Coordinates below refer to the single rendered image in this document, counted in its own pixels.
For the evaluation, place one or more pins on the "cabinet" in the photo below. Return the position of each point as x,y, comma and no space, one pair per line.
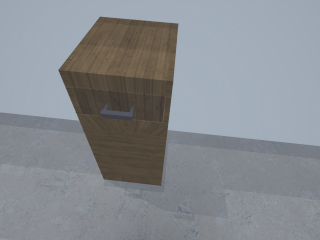
125,55

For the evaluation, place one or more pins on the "drawer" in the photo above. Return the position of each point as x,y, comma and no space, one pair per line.
147,107

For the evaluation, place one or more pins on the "handle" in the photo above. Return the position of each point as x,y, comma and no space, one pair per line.
112,114

